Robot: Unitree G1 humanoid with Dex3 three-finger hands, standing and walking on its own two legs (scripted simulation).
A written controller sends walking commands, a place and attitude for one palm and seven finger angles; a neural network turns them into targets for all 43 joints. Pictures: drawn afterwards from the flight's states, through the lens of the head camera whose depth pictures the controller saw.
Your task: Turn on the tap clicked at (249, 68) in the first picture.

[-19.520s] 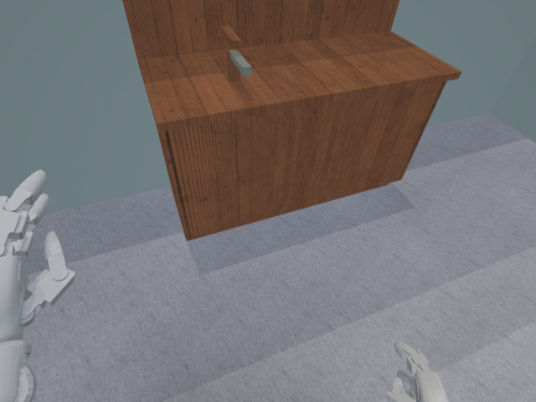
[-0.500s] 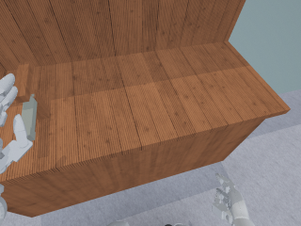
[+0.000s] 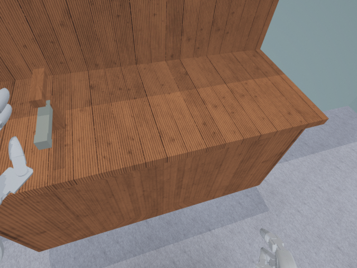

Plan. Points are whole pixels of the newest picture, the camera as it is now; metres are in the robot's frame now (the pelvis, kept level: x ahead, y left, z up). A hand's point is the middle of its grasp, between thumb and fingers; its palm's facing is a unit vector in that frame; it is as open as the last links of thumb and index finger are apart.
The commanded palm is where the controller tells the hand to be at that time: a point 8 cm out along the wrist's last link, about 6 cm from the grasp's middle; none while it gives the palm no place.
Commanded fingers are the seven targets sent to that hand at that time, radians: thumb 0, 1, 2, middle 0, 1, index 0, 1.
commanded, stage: come to a stop and stand still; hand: left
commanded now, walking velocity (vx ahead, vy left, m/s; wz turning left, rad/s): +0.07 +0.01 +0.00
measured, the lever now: (43, 141) +0.36 +0.35 +0.04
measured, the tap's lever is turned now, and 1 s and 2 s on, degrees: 0 0 0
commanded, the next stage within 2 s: look again from close up in 1.06 s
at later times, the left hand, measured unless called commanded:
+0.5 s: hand (11, 146) +0.24 +0.27 +0.20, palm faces +0.45 -0.81 -0.37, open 7.4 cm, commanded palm +0.16 +0.28 +0.18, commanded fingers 0.00 0.90 0.90 -0.20 -0.30 -0.20 -0.30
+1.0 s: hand (28, 149) +0.26 +0.27 +0.17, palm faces +0.34 -0.88 -0.34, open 7.4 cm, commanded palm +0.20 +0.31 +0.18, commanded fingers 0.00 0.90 0.90 -0.20 -0.30 -0.20 -0.30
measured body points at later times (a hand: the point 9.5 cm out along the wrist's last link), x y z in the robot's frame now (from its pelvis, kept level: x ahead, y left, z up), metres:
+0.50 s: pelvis -0.01 +0.01 +0.01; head +0.01 +0.01 +0.46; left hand +0.21 +0.32 +0.22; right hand +0.15 -0.22 -0.07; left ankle +0.02 +0.11 -0.73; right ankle +0.03 -0.12 -0.73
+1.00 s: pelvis +0.02 +0.03 +0.01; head +0.04 +0.06 +0.46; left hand +0.23 +0.32 +0.19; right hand +0.21 -0.19 -0.04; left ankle +0.02 +0.11 -0.73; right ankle +0.03 -0.12 -0.73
